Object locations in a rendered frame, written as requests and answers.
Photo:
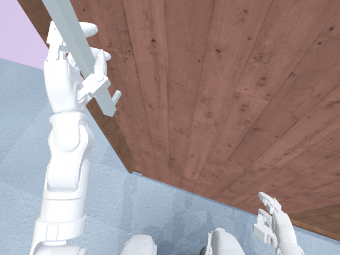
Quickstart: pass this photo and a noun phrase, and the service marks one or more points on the robot thigh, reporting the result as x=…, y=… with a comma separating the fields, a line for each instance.
x=222, y=243
x=139, y=245

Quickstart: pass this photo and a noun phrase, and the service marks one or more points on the right robot hand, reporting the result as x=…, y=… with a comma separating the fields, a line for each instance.
x=278, y=227

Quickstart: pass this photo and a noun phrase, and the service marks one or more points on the left robot forearm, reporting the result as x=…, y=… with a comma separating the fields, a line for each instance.
x=62, y=214

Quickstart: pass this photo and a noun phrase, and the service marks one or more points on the wardrobe door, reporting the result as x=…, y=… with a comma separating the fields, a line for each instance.
x=228, y=98
x=325, y=218

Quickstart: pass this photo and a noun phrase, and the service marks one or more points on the robot left thigh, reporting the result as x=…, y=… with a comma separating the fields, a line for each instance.
x=139, y=245

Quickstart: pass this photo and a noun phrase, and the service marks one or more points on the handle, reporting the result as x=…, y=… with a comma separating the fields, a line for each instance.
x=66, y=21

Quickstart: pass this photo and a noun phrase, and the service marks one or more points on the robot right thigh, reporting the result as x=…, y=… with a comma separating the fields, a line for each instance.
x=222, y=243

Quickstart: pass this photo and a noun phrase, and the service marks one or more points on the left robot hand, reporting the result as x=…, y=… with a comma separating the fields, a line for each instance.
x=62, y=75

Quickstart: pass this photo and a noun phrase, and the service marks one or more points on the right robot forearm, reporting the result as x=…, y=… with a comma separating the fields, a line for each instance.
x=288, y=248

